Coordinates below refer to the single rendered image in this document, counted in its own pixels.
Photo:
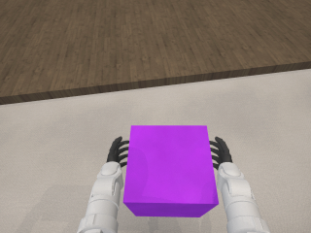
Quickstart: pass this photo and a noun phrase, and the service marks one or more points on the carton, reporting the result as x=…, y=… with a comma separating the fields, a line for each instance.
x=169, y=171

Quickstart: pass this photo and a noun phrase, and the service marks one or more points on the left robot hand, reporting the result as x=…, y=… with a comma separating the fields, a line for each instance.
x=115, y=151

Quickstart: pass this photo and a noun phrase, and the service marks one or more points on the robot left forearm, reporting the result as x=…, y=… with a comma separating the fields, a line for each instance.
x=104, y=201

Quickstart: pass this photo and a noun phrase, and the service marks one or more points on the right robot hand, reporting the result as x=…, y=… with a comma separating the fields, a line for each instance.
x=222, y=152

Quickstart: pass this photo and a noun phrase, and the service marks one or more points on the robot right forearm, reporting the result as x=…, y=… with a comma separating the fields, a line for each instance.
x=241, y=207

